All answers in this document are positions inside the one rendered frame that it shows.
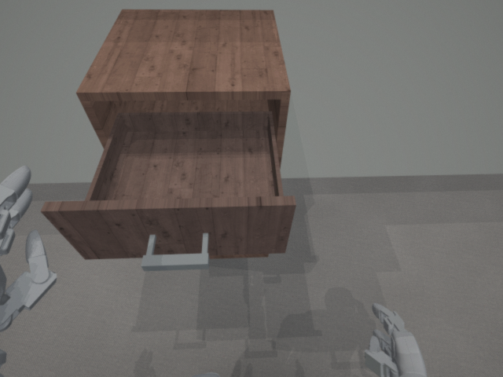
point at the cabinet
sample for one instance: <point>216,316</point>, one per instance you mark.
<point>188,60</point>

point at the handle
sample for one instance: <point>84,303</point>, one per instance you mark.
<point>161,262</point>

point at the robot left hand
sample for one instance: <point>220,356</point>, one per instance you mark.
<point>28,288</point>

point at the drawer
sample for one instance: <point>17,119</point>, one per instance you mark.
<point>178,175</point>

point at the robot right hand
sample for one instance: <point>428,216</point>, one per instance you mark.
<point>401,353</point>

